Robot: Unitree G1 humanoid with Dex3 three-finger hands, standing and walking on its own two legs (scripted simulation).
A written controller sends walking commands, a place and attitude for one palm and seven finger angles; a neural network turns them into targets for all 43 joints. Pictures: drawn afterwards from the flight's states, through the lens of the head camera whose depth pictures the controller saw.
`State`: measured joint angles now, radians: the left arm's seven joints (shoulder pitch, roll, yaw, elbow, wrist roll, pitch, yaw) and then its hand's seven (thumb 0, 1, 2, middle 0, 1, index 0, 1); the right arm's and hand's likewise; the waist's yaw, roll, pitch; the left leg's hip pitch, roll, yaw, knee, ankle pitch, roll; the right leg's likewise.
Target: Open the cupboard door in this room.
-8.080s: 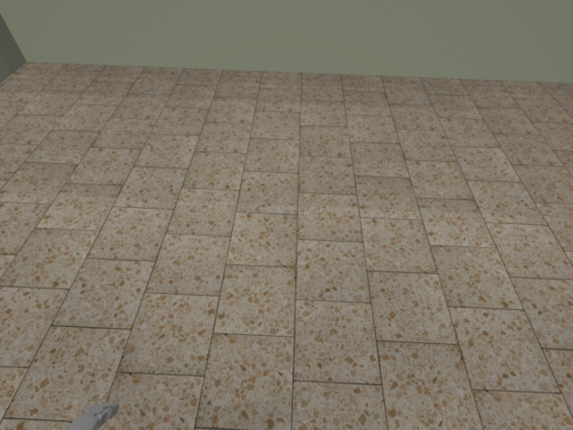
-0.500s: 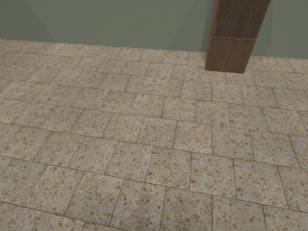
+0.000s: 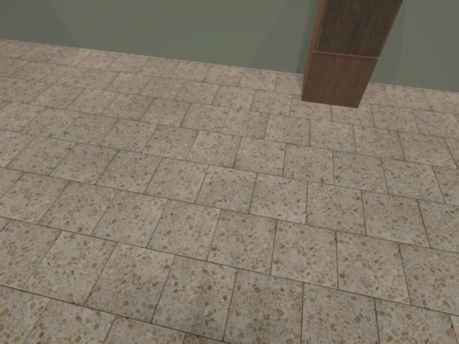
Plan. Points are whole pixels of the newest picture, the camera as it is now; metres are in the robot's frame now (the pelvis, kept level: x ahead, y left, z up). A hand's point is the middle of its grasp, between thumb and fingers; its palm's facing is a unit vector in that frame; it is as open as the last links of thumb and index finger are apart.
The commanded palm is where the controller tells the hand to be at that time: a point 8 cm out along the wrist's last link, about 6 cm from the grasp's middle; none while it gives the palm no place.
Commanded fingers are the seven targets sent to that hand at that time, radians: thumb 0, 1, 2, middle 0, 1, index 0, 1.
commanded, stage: turn or walk to find it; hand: left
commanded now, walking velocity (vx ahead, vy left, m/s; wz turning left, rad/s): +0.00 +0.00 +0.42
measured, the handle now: out of the picture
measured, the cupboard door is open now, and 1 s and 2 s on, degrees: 0 0 0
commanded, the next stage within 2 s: stand and wait in 0.04 s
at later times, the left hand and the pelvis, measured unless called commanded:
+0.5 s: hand out of the picture -0.01 +0.22 -0.17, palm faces +0.09 -0.97 -0.21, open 7.4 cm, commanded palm none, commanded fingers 0.00 0.90 0.90 -0.20 -0.30 -0.20 -0.30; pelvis -0.01 +0.03 +0.00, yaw +4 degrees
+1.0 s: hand out of the picture -0.04 +0.20 -0.17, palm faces +0.08 -0.97 -0.22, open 7.4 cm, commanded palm none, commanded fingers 0.00 0.90 0.90 -0.20 -0.30 -0.20 -0.30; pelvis -0.03 +0.00 +0.00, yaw +4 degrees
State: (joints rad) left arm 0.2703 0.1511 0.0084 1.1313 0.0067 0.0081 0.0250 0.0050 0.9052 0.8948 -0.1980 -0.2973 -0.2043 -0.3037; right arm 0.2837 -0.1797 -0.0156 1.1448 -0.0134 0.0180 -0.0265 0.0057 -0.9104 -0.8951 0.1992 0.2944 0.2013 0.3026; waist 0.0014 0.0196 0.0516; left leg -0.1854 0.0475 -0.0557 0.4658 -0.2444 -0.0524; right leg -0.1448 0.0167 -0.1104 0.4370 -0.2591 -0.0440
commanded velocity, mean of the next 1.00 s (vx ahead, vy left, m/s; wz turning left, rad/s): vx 0.00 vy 0.00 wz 0.01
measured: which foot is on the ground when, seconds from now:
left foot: down 0.00-1.00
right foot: down 0.00-0.20, up 0.22-0.42, down 0.44-1.00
